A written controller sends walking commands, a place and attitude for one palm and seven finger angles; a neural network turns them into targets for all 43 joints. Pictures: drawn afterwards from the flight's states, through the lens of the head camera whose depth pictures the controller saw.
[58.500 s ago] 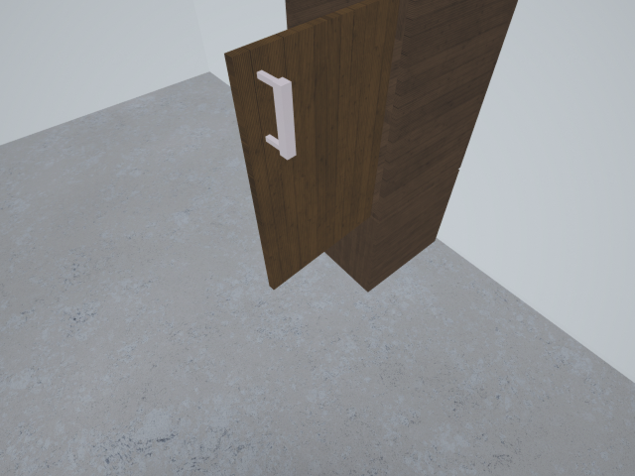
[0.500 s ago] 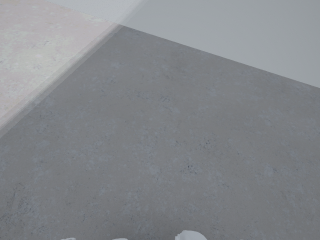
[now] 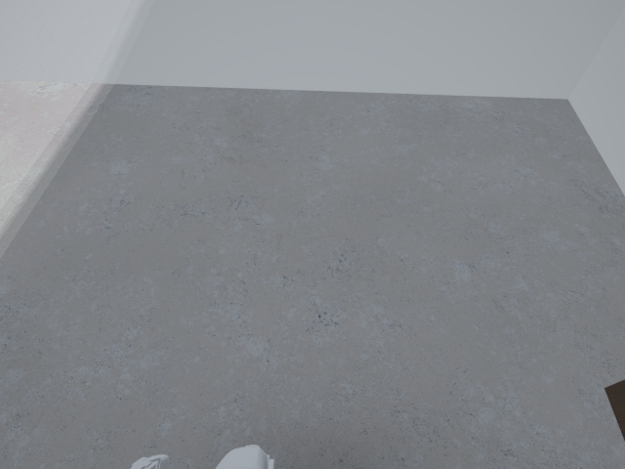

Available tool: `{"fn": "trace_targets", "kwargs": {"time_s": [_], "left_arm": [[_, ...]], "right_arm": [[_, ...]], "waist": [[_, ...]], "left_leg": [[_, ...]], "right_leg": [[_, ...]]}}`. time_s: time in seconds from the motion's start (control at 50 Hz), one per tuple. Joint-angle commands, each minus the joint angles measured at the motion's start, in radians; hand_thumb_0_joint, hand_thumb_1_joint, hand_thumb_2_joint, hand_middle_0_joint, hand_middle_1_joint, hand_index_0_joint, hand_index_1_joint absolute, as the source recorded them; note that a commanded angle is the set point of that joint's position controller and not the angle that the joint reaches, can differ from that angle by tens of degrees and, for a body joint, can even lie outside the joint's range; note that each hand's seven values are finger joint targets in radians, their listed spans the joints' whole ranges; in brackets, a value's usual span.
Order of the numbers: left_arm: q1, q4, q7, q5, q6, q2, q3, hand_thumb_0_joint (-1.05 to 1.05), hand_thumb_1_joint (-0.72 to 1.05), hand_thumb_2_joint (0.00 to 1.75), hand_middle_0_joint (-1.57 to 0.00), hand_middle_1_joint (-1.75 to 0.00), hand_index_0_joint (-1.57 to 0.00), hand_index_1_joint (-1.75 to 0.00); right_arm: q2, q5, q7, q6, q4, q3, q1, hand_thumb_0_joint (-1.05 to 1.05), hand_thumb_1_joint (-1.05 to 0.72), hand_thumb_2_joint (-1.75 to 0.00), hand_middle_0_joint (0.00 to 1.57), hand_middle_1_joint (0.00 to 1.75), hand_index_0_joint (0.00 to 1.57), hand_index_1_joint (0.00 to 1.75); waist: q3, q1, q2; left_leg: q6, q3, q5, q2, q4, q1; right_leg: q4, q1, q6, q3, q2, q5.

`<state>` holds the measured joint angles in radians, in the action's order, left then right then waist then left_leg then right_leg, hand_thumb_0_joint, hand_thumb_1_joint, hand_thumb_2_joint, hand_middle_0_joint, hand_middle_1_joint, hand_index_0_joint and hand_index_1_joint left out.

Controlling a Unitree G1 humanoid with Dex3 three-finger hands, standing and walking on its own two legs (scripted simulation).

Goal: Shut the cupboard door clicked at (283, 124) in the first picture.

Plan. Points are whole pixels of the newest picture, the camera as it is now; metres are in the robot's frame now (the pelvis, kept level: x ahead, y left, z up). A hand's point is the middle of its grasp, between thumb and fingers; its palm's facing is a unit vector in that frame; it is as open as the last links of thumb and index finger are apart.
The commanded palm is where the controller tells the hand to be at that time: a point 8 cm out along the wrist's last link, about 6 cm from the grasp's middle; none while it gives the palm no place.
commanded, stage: turn to face it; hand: left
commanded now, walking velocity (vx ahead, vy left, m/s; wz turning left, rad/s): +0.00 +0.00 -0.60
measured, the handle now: out of the picture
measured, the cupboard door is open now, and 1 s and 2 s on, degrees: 24 24 24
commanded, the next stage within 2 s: take the last steps up to it in 1.88 s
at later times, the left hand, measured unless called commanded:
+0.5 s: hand (215, 430) +0.19 +0.16 -0.16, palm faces -0.30 -0.91 -0.28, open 7.4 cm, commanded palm none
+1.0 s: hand (232, 407) +0.23 +0.15 -0.18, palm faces -0.52 -0.83 -0.19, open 7.4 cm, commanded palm none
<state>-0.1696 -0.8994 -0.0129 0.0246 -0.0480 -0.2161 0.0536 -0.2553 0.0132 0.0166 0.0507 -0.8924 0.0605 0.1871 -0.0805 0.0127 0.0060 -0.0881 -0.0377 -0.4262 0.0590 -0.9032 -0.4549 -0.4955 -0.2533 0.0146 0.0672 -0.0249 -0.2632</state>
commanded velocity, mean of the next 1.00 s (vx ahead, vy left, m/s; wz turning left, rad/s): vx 0.00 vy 0.00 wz -0.60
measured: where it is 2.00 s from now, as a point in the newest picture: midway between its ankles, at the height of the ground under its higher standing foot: outside the picture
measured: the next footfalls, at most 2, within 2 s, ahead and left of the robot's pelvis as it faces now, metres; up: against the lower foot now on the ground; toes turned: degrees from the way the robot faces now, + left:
left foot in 0.10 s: +0.07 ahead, +0.13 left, +0.00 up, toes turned -1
right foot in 0.46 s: +0.01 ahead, -0.12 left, +0.00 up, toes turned -21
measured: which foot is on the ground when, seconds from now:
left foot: up 0.00-0.08, down 0.10-0.46, up 0.48-0.86, down 0.88-1.00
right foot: down 0.00-0.10, up 0.12-0.44, down 0.46-0.88, up 0.90-1.00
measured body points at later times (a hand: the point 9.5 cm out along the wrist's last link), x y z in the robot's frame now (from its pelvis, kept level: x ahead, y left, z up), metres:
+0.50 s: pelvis +0.01 -0.01 -0.02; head +0.04 -0.04 +0.43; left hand +0.20 +0.21 -0.14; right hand -0.03 -0.27 -0.17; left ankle +0.03 +0.13 -0.73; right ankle -0.03 -0.11 -0.74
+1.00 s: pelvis +0.05 +0.01 +0.00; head +0.11 +0.01 +0.44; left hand +0.25 +0.19 -0.16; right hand -0.01 -0.26 -0.12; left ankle +0.11 +0.09 -0.74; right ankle -0.06 -0.08 -0.67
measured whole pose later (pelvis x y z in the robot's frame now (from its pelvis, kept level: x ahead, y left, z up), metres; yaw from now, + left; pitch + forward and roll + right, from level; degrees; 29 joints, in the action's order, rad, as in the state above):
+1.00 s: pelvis +0.05 +0.01 +0.00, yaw -35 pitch +1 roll -2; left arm -0.18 -0.93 -0.02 0.02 -0.08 -0.26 0.09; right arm -0.20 0.03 0.03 0.01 -0.85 0.02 0.18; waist -0.09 -0.02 -0.04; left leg 0.02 -0.09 -0.29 0.07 -0.57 -0.30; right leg -1.03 -0.44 -0.04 0.05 -0.05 -0.51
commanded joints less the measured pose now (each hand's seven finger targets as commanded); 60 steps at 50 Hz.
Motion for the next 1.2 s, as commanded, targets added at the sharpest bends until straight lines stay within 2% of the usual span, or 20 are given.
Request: {"fn": "trace_targets", "kwargs": {"time_s": [0.0,0.04,0.06,0.08,0.1,0.2,0.34,0.4,0.42,0.44,0.46,0.5,0.58,0.74,0.82,0.84,0.86,0.88,0.98,1.18], "left_arm": [[0.017,0.069,0.018,0.001,0.023,-0.223,0.067,0.0,0.9,0.9,-0.2,-0.3,-0.2,-0.3],[0.052,0.079,0.017,-0.01,0.016,-0.199,0.063,0.0,0.9,0.9,-0.2,-0.3,-0.2,-0.3],[0.027,0.093,0.013,-0.018,0.009,-0.148,0.054,0.0,0.9,0.9,-0.2,-0.3,-0.2,-0.3],[0.001,0.102,0.004,-0.021,0.009,-0.1,0.041,0.0,0.9,0.9,-0.2,-0.3,-0.2,-0.3],[0.012,0.112,0.002,-0.009,0.007,-0.12,0.044,0.0,0.9,0.9,-0.2,-0.3,-0.2,-0.3],[0.045,0.081,-0.025,-0.007,-0.011,-0.097,0.048,0.0,0.9,0.9,-0.2,-0.3,-0.2,-0.3],[0.088,0.094,-0.027,-0.007,-0.003,-0.072,0.036,0.0,0.9,0.9,-0.2,-0.3,-0.2,-0.3],[-0.015,0.065,-0.021,-0.005,0.009,-0.102,0.043,0.0,0.9,0.9,-0.2,-0.3,-0.2,-0.3],[-0.083,0.044,-0.014,0.001,0.019,-0.165,0.053,0.0,0.9,0.9,-0.2,-0.3,-0.2,-0.3],[-0.119,0.03,0.001,0.009,0.03,-0.272,0.076,0.0,0.9,0.9,-0.2,-0.3,-0.2,-0.3],[-0.158,0.024,0.009,-0.008,0.026,-0.305,0.072,0.0,0.9,0.9,-0.2,-0.3,-0.2,-0.3],[-0.042,0.046,0.026,-0.005,0.025,-0.241,0.07,0.0,0.9,0.9,-0.2,-0.3,-0.2,-0.3],[0.012,0.066,0.024,-0.003,0.036,-0.192,0.052,0.0,0.9,0.9,-0.2,-0.3,-0.2,-0.3],[-0.029,0.052,0.019,0.0,0.03,-0.219,0.064,0.0,0.9,0.9,-0.2,-0.3,-0.2,-0.3],[0.03,0.064,0.019,-0.009,0.019,-0.2,0.065,0.0,0.9,0.9,-0.2,-0.3,-0.2,-0.3],[0.013,0.076,0.017,-0.016,0.013,-0.153,0.056,0.0,0.9,0.9,-0.2,-0.3,-0.2,-0.3],[-0.026,0.086,0.006,-0.022,0.011,-0.099,0.045,0.0,0.9,0.9,-0.2,-0.3,-0.2,-0.3],[-0.024,0.096,0.005,-0.008,0.014,-0.122,0.042,0.0,0.9,0.9,-0.2,-0.3,-0.2,-0.3],[0.011,0.063,-0.022,-0.005,-0.008,-0.109,0.055,0.0,0.9,0.9,-0.2,-0.3,-0.2,-0.3],[0.091,0.087,-0.026,-0.006,-0.004,-0.078,0.034,0.0,0.9,0.9,-0.2,-0.3,-0.2,-0.3]], "right_arm": [[-0.063,-0.007,0.009,-0.034,0.073,0.011,0.039,0.0,-0.9,-0.9,0.2,0.3,0.2,0.3],[-0.081,-0.007,0.016,-0.048,0.045,0.012,0.124,0.0,-0.9,-0.9,0.2,0.3,0.2,0.3],[-0.145,0.002,0.021,-0.059,0.043,0.02,0.136,0.0,-0.9,-0.9,0.2,0.3,0.2,0.3],[-0.226,0.012,0.02,-0.058,0.056,0.037,0.153,0.0,-0.9,-0.9,0.2,0.3,0.2,0.3],[-0.23,0.02,0.025,-0.056,0.067,0.033,0.154,0.0,-0.9,-0.9,0.2,0.3,0.2,0.3],[-0.152,0.021,0.032,-0.057,0.085,0.013,0.057,0.0,-0.9,-0.9,0.2,0.3,0.2,0.3],[-0.181,0.019,0.018,-0.046,0.044,0.036,0.105,0.0,-0.9,-0.9,0.2,0.3,0.2,0.3],[-0.185,0.01,0.009,-0.038,0.049,0.044,0.056,0.0,-0.9,-0.9,0.2,0.3,0.2,0.3],[-0.155,0.001,0.002,-0.037,0.057,0.042,0.045,0.0,-0.9,-0.9,0.2,0.3,0.2,0.3],[-0.068,-0.003,-0.002,-0.034,0.106,0.02,0.006,0.0,-0.9,-0.9,0.2,0.3,0.2,0.3],[-0.097,-0.001,0.003,-0.017,0.126,0.013,-0.041,0.0,-0.9,-0.9,0.2,0.3,0.2,0.3],[-0.104,0.0,0.009,-0.01,0.1,0.021,-0.049,0.0,-0.9,-0.9,0.2,0.3,0.2,0.3],[-0.079,0.003,-0.002,-0.015,0.057,0.016,0.0,0.0,-0.9,-0.9,0.2,0.3,0.2,0.3],[-0.073,-0.007,0.006,-0.025,0.089,0.013,-0.045,0.0,-0.9,-0.9,0.2,0.3,0.2,0.3],[-0.078,-0.01,0.018,-0.043,0.056,0.013,0.075,0.0,-0.9,-0.9,0.2,0.3,0.2,0.3],[-0.132,-0.001,0.023,-0.055,0.054,0.019,0.097,0.0,-0.9,-0.9,0.2,0.3,0.2,0.3],[-0.227,0.013,0.024,-0.057,0.063,0.035,0.114,0.0,-0.9,-0.9,0.2,0.3,0.2,0.3],[-0.233,0.014,0.022,-0.05,0.08,0.031,0.125,0.0,-0.9,-0.9,0.2,0.3,0.2,0.3],[-0.148,0.016,0.035,-0.059,0.096,0.008,0.031,0.0,-0.9,-0.9,0.2,0.3,0.2,0.3],[-0.184,0.018,0.014,-0.048,0.03,0.039,0.107,0.0,-0.9,-0.9,0.2,0.3,0.2,0.3]], "waist": [[0.125,-0.001,-0.168],[0.151,0.042,-0.138],[0.17,0.034,0.031],[0.178,0.032,0.278],[0.164,0.038,0.248],[0.106,-0.001,0.171],[0.121,0.033,0.222],[0.136,-0.029,0.169],[0.158,-0.06,0.025],[0.119,-0.084,-0.328],[0.107,-0.112,-0.259],[0.067,-0.056,-0.281],[0.114,-0.007,-0.135],[0.108,-0.027,-0.159],[0.136,0.035,-0.125],[0.158,0.033,0.013],[0.176,0.025,0.278],[0.165,0.031,0.249],[0.109,-0.014,0.157],[0.124,0.032,0.226]], "left_leg": [[0.008,0.0,0.042,-0.033,0.222,0.075],[0.018,0.003,0.215,-0.02,0.455,0.261],[0.067,0.142,0.276,0.119,0.557,0.381],[0.174,0.353,0.451,0.341,0.587,0.434],[0.254,0.382,0.503,0.428,0.59,0.38],[0.218,0.081,0.659,0.277,0.544,0.347],[0.21,-0.008,0.636,0.305,0.486,0.368],[0.135,-0.081,0.504,0.281,0.351,0.27],[0.078,-0.124,0.351,0.223,0.208,0.159],[0.014,-0.181,-0.175,0.056,-0.009,-0.132],[0.016,-0.034,-0.226,0.035,-0.171,-0.152],[0.018,0.056,-0.103,0.055,-0.281,-0.212],[-0.004,0.028,0.03,0.038,-0.171,-0.1],[0.002,0.024,0.004,-0.018,0.073,-0.027],[0.019,0.02,0.201,-0.027,0.425,0.247],[0.061,0.136,0.244,0.092,0.544,0.374],[0.17,0.36,0.407,0.332,0.587,0.461],[0.244,0.395,0.442,0.433,0.585,0.382],[0.215,0.107,0.659,0.274,0.555,0.347],[0.211,-0.021,0.645,0.309,0.484,0.38]], "right_leg": [[0.079,0.075,0.156,0.267,0.221,0.398],[-0.003,-0.015,0.084,0.238,0.163,0.334],[-0.106,-0.141,0.028,0.164,0.057,0.16],[-0.323,-0.26,-0.024,0.015,-0.046,-0.244],[-0.527,-0.273,-0.036,-0.019,-0.02,-0.385],[-0.605,-0.266,-0.075,-0.073,0.05,-0.226],[-0.274,-0.128,-0.053,-0.155,0.027,-0.205],[0.014,0.077,-0.026,-0.174,0.019,0.034],[0.124,0.215,0.01,-0.06,0.107,0.16],[0.183,0.323,0.121,0.294,0.361,0.423],[0.192,0.209,0.203,0.351,0.429,0.445],[0.206,0.165,0.199,0.323,0.341,0.277],[0.149,0.136,0.163,0.17,0.243,0.388],[0.126,0.119,0.183,0.287,0.234,0.409],[0.017,-0.015,0.099,0.283,0.167,0.353],[-0.078,-0.133,0.045,0.219,0.068,0.201],[-0.284,-0.276,-0.013,0.056,-0.059,-0.204],[-0.485,-0.259,-0.028,-0.009,-0.024,-0.385],[-0.675,-0.282,-0.079,-0.051,0.048,-0.205],[-0.273,-0.132,-0.058,-0.157,0.035,-0.2]]}}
